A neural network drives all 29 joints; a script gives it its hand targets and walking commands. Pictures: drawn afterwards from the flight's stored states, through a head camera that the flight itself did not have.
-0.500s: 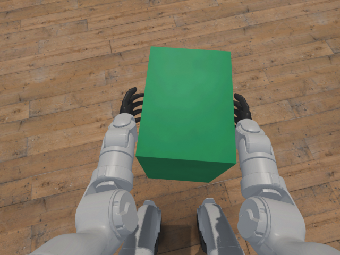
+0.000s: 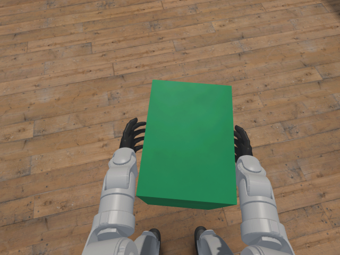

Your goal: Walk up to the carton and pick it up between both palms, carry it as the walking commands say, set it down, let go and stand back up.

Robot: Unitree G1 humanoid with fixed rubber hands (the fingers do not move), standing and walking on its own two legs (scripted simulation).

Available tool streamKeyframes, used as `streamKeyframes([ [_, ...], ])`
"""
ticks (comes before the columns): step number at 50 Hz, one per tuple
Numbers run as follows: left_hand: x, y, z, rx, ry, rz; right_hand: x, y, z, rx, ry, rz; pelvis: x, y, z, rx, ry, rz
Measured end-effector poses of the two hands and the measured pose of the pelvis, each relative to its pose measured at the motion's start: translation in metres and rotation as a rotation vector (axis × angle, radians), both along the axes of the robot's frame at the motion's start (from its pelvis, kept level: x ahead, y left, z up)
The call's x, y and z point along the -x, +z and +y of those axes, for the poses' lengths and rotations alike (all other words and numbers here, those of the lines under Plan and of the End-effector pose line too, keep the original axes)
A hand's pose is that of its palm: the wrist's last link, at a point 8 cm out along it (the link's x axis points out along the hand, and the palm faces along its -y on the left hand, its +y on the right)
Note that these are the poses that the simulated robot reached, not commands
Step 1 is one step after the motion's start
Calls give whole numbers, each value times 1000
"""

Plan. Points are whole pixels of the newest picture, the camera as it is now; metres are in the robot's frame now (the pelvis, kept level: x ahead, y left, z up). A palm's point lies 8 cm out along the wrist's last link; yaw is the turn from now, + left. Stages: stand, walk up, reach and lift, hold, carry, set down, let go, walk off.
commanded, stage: reach and lift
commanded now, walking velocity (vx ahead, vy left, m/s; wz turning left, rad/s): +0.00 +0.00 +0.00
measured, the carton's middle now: (184, 152) +0.36 -0.02 -0.10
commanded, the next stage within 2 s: hold in 1.94 s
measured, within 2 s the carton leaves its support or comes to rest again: neither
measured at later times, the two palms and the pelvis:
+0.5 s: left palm (118, 150) +0.32 +0.13 +0.04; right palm (255, 158) +0.30 -0.16 +0.03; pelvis +0.00 +0.00 +0.03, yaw +1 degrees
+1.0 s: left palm (108, 154) +0.30 +0.13 +0.08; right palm (261, 159) +0.29 -0.15 +0.07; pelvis +0.00 +0.00 +0.03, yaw +1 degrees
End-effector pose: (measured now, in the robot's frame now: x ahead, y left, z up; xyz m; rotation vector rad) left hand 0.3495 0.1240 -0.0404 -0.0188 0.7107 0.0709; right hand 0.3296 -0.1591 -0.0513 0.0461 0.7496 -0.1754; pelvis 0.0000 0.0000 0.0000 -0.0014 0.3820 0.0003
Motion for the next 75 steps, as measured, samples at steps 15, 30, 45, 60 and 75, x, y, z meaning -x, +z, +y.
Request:
streamKeyframes([
  [15,13,55,2,-2,4,-20,9,57,1,12,22,-19,-5,20,-2,1,0,-204],
  [30,35,88,4,-3,7,-37,30,89,4,19,28,-35,1,26,-4,0,12,-363],
  [45,47,115,8,-9,14,-54,38,117,7,30,44,-51,2,29,-3,1,16,-464],
  [60,54,117,14,-21,36,-36,38,118,14,37,77,-33,4,28,0,0,8,-488],
  [75,55,117,17,-27,44,-35,37,118,16,46,99,-32,-3,30,-3,0,9,-493],
])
